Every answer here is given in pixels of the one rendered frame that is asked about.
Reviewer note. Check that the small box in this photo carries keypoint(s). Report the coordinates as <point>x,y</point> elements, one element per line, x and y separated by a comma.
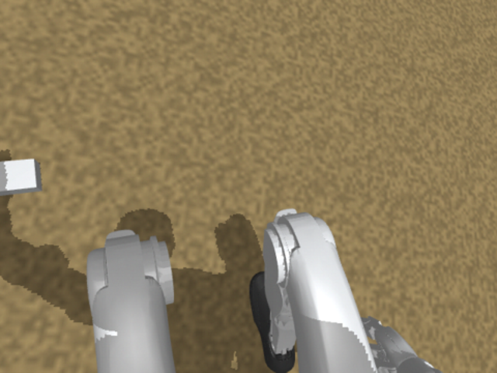
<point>20,176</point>

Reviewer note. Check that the right robot hand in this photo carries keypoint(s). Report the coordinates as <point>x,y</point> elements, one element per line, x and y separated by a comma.
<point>391,349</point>

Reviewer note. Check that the right robot arm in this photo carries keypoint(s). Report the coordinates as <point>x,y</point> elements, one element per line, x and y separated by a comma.
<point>416,365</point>

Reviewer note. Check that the right robot foot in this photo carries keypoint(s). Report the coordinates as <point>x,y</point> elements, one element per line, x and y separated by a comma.
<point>261,313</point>

